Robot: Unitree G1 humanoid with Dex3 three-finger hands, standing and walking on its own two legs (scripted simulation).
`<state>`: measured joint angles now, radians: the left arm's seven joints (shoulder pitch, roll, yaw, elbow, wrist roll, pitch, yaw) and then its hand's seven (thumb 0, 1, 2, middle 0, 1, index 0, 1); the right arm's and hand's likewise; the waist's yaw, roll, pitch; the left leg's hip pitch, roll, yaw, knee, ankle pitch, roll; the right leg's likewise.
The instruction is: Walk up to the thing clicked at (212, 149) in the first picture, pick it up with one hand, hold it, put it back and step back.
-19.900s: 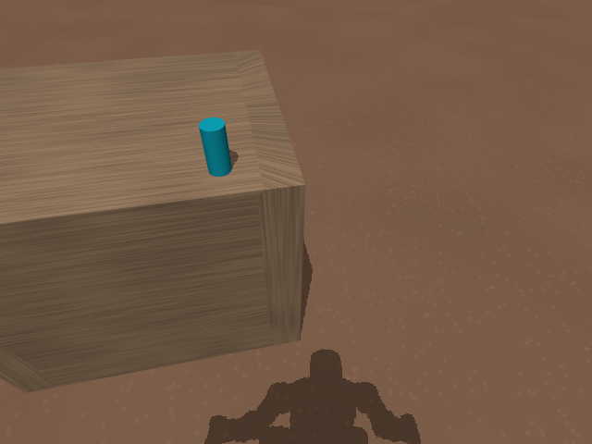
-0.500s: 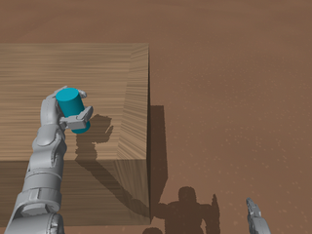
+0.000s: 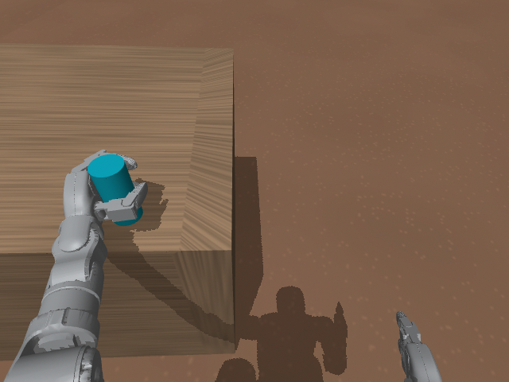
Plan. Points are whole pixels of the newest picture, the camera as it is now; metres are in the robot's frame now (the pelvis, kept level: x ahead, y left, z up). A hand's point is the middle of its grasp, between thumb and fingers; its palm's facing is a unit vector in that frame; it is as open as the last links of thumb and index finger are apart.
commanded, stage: lower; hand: left
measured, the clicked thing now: (117, 191) +0.43 +0.20 +0.08
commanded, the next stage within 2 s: loosen in 0.36 s
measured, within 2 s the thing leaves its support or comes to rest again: rests again in 0.20 s
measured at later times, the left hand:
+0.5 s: hand (126, 197) +0.44 +0.19 +0.06, palm faces +0.14 -0.99 +0.01, open 7.0 cm
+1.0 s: hand (126, 194) +0.44 +0.19 +0.06, palm faces +0.16 -0.99 +0.01, open 11.2 cm
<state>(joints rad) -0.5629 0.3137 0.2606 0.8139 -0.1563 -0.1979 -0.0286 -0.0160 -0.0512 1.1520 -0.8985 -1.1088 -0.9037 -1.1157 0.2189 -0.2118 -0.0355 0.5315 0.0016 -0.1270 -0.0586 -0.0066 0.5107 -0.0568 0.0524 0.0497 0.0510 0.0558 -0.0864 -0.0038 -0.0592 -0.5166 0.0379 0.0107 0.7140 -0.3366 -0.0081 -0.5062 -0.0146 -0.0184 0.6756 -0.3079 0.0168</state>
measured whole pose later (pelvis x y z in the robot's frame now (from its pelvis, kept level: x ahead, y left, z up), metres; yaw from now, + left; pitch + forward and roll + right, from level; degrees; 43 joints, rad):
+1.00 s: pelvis +0.00 +0.00 -0.02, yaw +0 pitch +13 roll -1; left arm -0.61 0.33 0.29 0.86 -0.15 -0.29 -0.05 -0.01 -0.23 0.48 -0.72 -0.62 -0.72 -0.62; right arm 0.35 -0.22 -0.03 0.26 -0.01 -0.04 -0.03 -0.01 0.50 -0.05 0.05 0.05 0.05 0.06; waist -0.09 -0.01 -0.10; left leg -0.70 0.04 0.01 0.89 -0.41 0.00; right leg -0.69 -0.01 -0.01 0.85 -0.38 0.02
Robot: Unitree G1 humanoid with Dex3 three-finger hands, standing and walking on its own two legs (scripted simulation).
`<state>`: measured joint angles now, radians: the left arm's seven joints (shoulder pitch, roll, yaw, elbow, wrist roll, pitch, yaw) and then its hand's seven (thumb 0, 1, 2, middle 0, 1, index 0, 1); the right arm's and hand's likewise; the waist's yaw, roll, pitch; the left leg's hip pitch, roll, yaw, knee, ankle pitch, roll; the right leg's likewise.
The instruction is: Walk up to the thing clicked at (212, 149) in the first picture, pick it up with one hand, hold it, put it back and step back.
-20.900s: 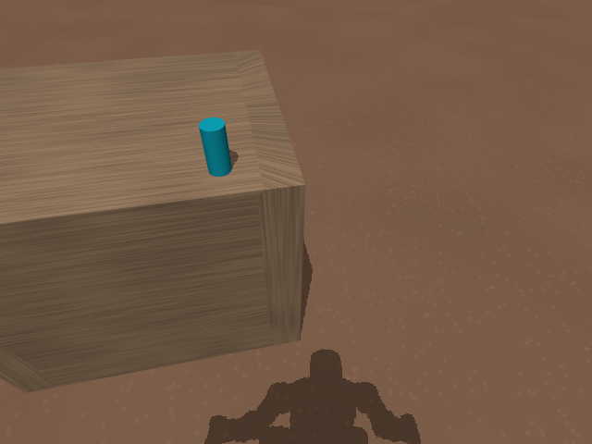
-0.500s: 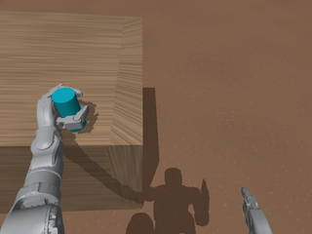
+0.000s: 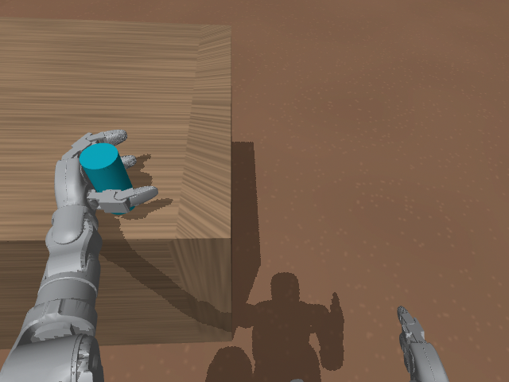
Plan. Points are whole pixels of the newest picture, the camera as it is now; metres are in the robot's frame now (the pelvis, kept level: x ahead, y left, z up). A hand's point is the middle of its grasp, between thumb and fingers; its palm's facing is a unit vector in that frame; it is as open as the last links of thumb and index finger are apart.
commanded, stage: open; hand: left
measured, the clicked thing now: (111, 181) +0.44 +0.20 +0.08
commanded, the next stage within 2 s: withdraw in 0.04 s
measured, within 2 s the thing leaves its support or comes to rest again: neither
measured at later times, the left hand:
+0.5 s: hand (66, 142) +0.45 +0.24 +0.15, palm faces +0.22 -0.98 -0.01, open 16.8 cm
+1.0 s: hand out of the picture +0.41 +0.35 +0.17, palm faces +0.46 -0.84 -0.28, open 17.5 cm
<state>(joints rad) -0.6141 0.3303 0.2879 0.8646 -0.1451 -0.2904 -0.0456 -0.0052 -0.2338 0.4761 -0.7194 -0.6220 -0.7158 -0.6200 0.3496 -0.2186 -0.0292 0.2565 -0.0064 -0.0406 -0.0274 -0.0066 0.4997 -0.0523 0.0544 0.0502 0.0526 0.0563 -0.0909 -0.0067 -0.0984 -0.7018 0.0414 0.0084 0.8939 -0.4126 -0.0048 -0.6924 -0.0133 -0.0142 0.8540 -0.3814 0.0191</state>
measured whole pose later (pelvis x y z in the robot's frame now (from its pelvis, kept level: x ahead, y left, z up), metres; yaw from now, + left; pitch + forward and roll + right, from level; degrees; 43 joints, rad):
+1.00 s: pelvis +0.02 +0.00 +0.03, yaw +0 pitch +7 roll -1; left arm -0.58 0.65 0.43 0.84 -0.01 -0.03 -0.04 -0.01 -0.57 0.02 -0.07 -0.05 -0.07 -0.04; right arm 0.33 -0.25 -0.03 0.44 0.05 -0.07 -0.04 -0.01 0.53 -0.06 0.05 0.05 0.05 0.06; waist -0.03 0.01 -0.07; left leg -0.45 0.03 0.01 0.65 -0.33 -0.01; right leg -0.43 -0.02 -0.01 0.61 -0.30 0.02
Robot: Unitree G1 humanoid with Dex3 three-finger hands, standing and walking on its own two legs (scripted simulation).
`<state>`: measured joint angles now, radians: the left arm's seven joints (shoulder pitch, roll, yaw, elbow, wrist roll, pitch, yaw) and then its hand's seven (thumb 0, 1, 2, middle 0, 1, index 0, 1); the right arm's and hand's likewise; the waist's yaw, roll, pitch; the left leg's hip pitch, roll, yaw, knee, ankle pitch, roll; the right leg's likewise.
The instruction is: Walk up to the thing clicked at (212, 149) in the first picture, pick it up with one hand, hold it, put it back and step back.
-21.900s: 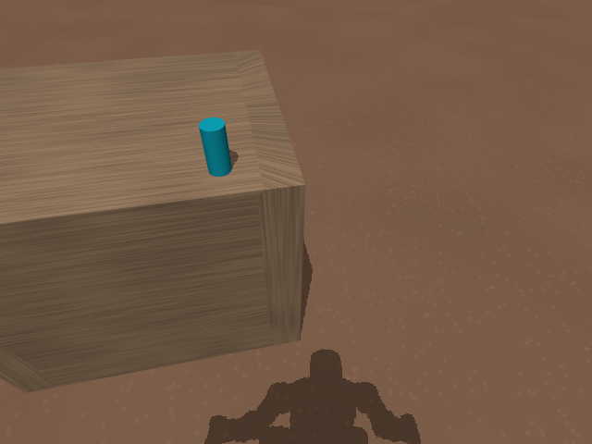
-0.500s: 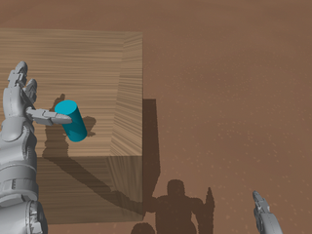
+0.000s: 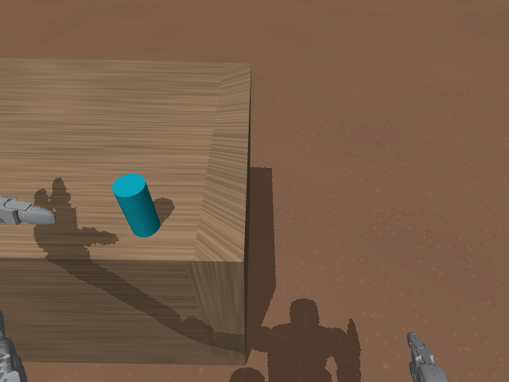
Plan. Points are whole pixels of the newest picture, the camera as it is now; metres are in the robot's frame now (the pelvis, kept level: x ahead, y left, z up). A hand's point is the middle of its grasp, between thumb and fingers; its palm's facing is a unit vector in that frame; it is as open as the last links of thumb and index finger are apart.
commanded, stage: sink last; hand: left
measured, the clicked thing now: (138, 207) +0.42 +0.20 +0.05
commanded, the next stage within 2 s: home in 0.86 s
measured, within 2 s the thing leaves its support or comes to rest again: neither
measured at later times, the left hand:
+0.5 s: hand (40, 338) +0.19 +0.23 +0.13, palm faces +0.32 -0.86 -0.39, open 17.4 cm
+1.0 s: hand (21, 368) +0.16 +0.24 +0.12, palm faces +0.35 -0.84 -0.41, open 17.5 cm
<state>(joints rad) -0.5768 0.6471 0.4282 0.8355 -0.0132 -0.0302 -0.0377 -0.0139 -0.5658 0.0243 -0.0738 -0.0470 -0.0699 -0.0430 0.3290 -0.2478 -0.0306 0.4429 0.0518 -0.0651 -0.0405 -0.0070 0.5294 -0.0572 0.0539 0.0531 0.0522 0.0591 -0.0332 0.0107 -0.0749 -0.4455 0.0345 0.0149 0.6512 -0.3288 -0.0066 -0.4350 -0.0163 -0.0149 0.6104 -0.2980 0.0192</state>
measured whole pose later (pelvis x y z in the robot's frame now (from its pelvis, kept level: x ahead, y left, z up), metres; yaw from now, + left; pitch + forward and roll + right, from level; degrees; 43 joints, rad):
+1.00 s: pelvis -0.02 -0.01 +0.01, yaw +2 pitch -3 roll +0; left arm 0.50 0.32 0.30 -0.21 -0.05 -0.28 0.03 -0.01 -0.56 0.03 -0.08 -0.05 -0.07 -0.05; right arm 0.28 -0.23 -0.15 0.58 0.02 -0.13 -0.06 -0.01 0.49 -0.06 0.06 0.05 0.06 0.06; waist 0.05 0.03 0.05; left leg -0.19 0.02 -0.01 0.48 -0.23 -0.02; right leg -0.19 -0.03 -0.04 0.49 -0.25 0.00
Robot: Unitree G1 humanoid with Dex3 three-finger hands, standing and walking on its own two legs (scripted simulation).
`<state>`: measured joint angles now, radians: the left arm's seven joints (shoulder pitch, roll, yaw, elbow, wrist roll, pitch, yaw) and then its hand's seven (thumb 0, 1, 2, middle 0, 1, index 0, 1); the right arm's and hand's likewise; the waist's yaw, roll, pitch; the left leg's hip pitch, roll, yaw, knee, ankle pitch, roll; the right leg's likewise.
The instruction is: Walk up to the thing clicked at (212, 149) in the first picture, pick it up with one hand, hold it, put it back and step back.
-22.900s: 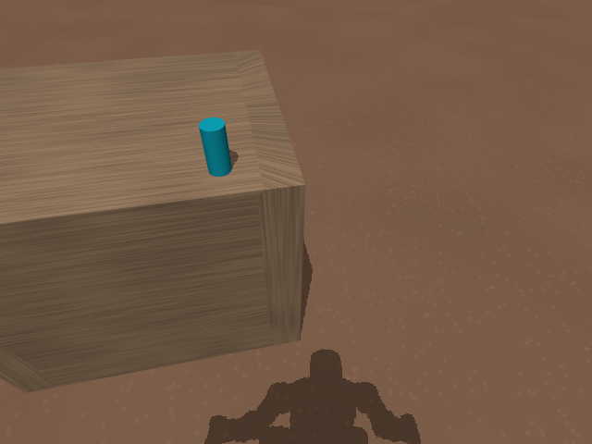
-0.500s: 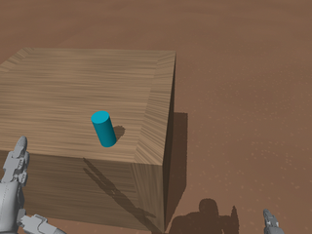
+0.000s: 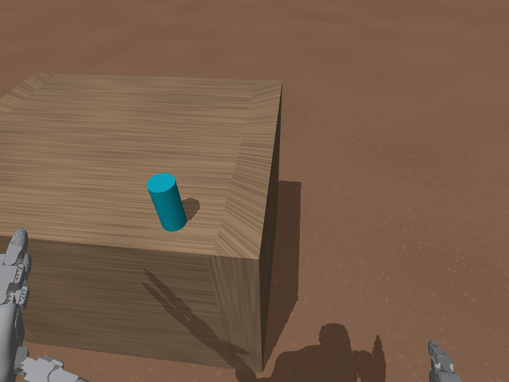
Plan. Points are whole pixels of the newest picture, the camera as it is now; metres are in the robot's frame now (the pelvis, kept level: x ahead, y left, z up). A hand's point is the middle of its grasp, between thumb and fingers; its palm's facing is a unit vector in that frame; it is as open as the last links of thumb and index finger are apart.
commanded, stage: home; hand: left
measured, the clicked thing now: (168, 203) +0.45 +0.20 +0.03
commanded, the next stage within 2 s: none
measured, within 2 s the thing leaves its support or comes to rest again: neither
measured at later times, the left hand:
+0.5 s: hand (145, 372) +0.18 +0.20 -0.07, palm faces +0.11 -0.97 -0.22, open 17.7 cm
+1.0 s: hand (165, 357) +0.21 +0.18 -0.10, palm faces +0.08 -0.97 -0.22, open 17.5 cm
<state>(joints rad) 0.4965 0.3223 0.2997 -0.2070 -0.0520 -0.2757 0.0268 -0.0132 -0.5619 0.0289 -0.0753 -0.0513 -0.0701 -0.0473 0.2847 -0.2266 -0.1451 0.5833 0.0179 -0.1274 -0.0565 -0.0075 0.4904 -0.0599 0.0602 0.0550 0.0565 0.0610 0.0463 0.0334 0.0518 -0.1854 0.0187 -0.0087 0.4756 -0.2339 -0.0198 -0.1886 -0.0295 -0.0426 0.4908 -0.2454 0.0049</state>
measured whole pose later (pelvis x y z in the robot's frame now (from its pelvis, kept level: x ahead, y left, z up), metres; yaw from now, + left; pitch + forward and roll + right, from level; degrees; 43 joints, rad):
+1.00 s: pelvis +0.03 +0.01 +0.00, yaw -2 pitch +0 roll +0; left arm 0.21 0.17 0.02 0.58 -0.01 -0.09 0.09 -0.01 -0.54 0.06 -0.06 -0.05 -0.05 -0.05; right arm 0.23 -0.21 -0.01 0.70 0.01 -0.03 -0.05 0.01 -0.90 -0.90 0.20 0.30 0.20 0.31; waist 0.00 0.00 0.04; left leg -0.20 0.03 0.02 0.48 -0.28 -0.01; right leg -0.21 -0.02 -0.01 0.47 -0.26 0.02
